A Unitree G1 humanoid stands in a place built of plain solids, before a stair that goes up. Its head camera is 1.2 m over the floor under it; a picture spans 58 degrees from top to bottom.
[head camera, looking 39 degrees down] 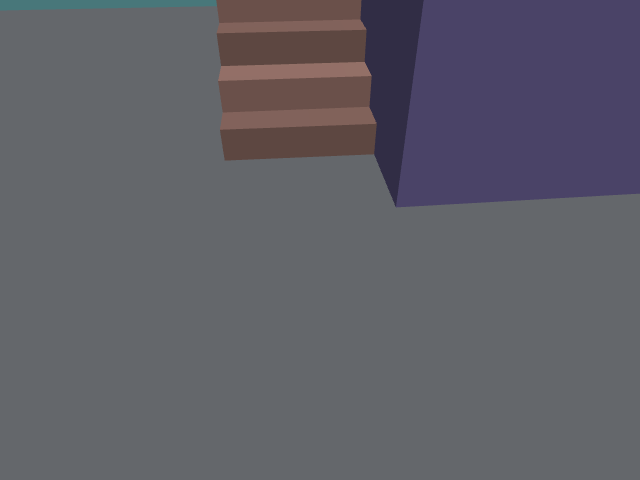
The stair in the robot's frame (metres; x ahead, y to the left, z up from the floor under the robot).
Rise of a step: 0.19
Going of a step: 0.25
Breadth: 0.96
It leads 6 degrees to the left of straight ahead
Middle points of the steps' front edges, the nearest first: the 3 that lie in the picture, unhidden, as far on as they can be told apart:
2.24 0.06 0.19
2.46 0.09 0.38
2.69 0.11 0.57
